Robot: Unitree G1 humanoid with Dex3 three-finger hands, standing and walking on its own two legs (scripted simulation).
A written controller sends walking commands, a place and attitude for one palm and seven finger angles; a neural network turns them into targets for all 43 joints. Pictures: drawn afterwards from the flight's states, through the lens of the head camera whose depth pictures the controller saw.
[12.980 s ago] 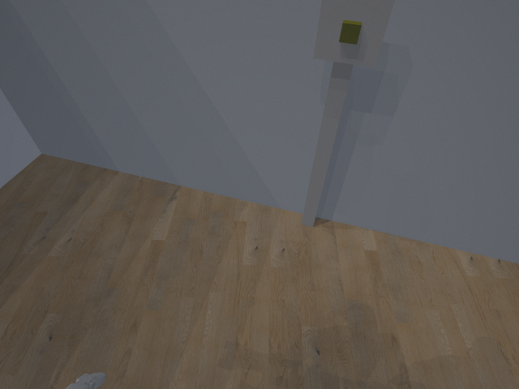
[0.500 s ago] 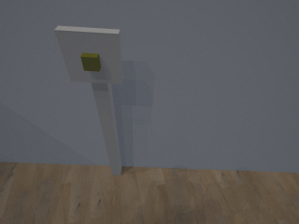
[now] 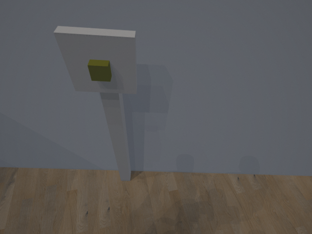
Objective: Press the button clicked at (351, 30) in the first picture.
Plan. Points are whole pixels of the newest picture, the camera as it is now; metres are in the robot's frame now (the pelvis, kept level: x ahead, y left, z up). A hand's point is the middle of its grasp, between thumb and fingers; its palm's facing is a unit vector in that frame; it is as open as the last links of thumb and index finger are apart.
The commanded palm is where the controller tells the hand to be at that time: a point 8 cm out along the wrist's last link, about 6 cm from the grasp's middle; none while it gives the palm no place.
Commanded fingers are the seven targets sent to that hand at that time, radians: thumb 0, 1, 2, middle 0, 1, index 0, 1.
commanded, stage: come to a stop and stand still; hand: left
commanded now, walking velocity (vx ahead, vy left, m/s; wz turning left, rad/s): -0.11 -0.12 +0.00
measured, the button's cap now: (100, 69) +0.47 +0.19 +0.16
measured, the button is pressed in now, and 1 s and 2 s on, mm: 0 0 0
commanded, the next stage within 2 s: look again from close up in 1.22 s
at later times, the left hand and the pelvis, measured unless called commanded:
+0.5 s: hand out of the picture -0.01 +0.13 -0.16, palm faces +0.06 -0.98 -0.21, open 7.3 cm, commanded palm none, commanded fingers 0.00 0.90 0.90 -0.20 -0.30 -0.20 -0.30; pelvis -0.02 -0.05 +0.01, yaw +1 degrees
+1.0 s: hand out of the picture +0.00 +0.22 -0.18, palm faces +0.03 -0.98 -0.21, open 7.4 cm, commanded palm none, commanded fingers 0.00 0.90 0.90 -0.20 -0.30 -0.20 -0.30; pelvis -0.02 +0.04 -0.01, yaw +0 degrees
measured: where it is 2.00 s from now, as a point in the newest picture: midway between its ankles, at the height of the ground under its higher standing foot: outside the picture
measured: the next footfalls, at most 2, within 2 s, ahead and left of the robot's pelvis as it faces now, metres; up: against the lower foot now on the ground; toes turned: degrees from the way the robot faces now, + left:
right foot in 0.26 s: +0.03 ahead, -0.13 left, +0.00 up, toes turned -1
left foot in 0.60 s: +0.04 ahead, +0.08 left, +0.00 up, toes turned +4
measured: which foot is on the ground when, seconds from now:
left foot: down 0.00-0.28, up 0.30-0.58, down 0.60-1.00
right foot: up 0.00-0.24, down 0.26-1.00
